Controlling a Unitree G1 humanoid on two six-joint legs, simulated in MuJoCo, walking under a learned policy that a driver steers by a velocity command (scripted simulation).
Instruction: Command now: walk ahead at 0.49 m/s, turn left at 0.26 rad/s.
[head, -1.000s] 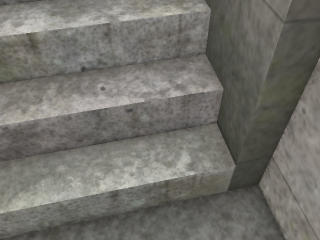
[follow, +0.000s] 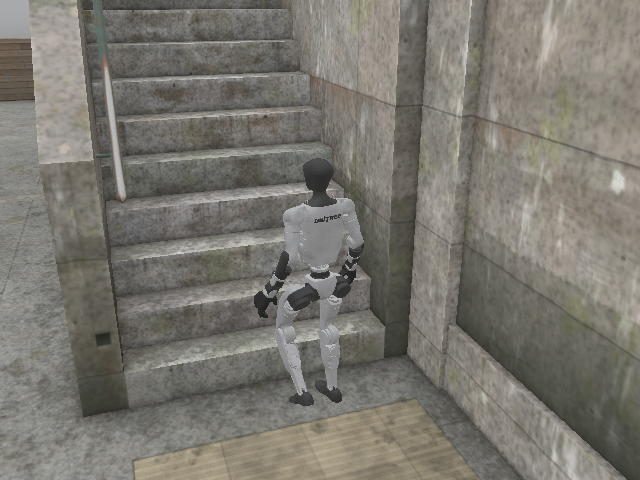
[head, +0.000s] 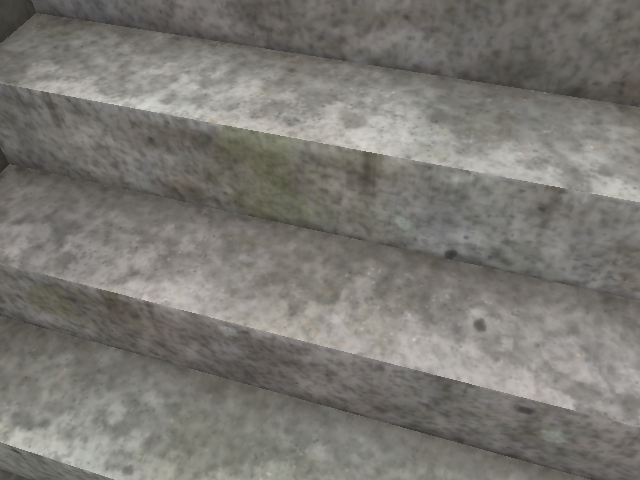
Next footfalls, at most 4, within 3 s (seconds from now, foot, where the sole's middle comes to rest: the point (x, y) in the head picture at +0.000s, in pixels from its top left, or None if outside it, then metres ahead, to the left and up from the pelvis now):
0.26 left None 0.17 0.13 -0.78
0.74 right None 0.36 -0.06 -0.57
1.44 left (257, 461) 0.46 0.16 -0.57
1.88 right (347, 289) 0.67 0.01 -0.36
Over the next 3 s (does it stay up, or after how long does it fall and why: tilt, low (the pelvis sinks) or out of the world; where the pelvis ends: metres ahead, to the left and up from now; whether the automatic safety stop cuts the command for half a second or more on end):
stays up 0.95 0.26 0.62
